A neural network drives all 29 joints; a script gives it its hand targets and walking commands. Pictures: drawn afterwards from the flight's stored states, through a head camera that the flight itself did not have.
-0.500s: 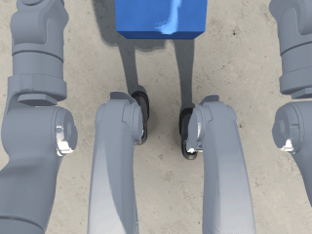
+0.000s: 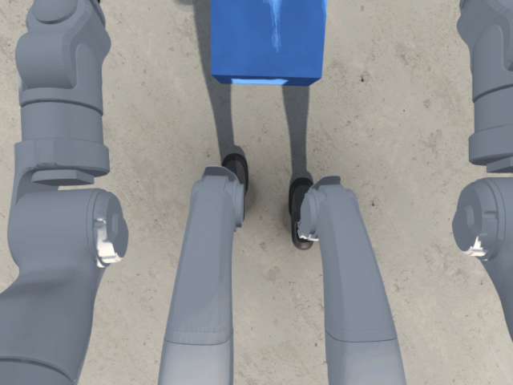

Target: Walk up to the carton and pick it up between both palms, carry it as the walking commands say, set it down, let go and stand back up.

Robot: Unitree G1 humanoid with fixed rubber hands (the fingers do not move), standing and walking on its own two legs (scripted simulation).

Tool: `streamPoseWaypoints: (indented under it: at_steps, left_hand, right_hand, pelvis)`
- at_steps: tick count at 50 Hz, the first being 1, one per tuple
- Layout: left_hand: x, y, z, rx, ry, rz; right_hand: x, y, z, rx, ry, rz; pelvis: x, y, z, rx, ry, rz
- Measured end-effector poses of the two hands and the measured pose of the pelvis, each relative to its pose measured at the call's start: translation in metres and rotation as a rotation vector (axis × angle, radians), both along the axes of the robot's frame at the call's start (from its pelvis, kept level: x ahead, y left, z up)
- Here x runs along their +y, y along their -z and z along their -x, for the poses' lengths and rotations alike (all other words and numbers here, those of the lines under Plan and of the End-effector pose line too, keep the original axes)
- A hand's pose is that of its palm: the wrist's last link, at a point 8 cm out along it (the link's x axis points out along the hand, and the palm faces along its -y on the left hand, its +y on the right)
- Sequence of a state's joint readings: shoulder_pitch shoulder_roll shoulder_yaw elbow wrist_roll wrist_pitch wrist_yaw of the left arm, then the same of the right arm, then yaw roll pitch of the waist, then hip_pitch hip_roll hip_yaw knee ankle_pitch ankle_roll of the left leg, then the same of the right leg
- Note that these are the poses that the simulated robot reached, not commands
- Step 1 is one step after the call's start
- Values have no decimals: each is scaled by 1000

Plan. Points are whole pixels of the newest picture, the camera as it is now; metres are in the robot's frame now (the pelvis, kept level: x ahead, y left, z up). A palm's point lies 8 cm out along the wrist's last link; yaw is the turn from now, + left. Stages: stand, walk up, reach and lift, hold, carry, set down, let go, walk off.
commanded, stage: set down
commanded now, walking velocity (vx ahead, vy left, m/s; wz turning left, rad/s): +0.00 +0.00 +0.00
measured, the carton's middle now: (266, 40) +0.56 +0.03 -0.51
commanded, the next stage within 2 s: let go in 0.26 s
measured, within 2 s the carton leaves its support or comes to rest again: neither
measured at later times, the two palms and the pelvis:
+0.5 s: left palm out of the picture +0.50 +0.22 -0.02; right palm out of the picture +0.52 -0.18 -0.01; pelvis +0.05 +0.00 +0.09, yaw +0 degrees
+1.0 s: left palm out of the picture +0.35 +0.23 +0.07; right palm out of the picture +0.38 -0.22 +0.07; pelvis +0.14 +0.00 +0.17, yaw +1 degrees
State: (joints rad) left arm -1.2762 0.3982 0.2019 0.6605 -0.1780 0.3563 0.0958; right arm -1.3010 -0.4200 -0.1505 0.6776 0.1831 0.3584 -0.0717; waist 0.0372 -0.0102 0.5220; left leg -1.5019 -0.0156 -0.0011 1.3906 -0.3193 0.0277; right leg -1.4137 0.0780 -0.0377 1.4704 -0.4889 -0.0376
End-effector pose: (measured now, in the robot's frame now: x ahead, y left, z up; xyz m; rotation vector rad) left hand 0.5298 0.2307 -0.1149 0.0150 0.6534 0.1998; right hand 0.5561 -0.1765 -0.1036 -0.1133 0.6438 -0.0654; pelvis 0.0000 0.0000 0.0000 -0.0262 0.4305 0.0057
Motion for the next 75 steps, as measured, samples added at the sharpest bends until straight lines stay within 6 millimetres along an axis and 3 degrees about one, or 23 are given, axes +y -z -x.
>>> streamPoseWaypoints:
  at_steps: [10, 20, 27, 34, 40, 45, 53, 59, 63, 75]
  left_hand:
    - [-6, -54, 7, 16, -2, -3]
    - [-12, -80, 9, 61, 24, -23]
    - [-5, -96, 48, 114, 109, -92]
    - [6, -129, 81, 143, 118, -87]
    - [4, -153, 102, 138, 114, -84]
    - [-1, -170, 133, 148, 114, -88]
    - [1, -202, 201, 181, 118, -102]
    - [1, -223, 239, 174, 138, -107]
    - [-1, -223, 248, 185, 148, -89]
    - [-7, -219, 252, 187, 162, -63]
  right_hand:
    - [-10, -52, 9, 18, -4, 4]
    - [-2, -80, 12, 57, -15, 23]
    - [-7, -95, 49, 90, -35, 74]
    - [-23, -120, 82, 138, -42, 79]
    - [-25, -145, 95, 110, -63, 73]
    - [-29, -159, 128, 121, -59, 71]
    - [-52, -189, 199, 153, -33, 70]
    - [-67, -212, 240, 145, -28, 81]
    - [-70, -214, 254, 162, -21, 70]
    - [-56, -218, 264, 155, -19, 69]
  pelvis:
    - [2, -53, -4, -23, 4, -2]
    - [1, -68, -29, 168, 0, 0]
    - [1, -98, -61, 159, -5, -8]
    - [2, -129, -99, 100, -6, -19]
    - [2, -144, -123, 65, -11, -20]
    - [0, -157, -135, 4, -14, -24]
    - [-5, -174, -142, -175, -11, -39]
    - [-9, -181, -142, -335, -6, -45]
    - [-11, -180, -135, -423, 3, -46]
    - [-5, -177, -123, -543, 4, -43]
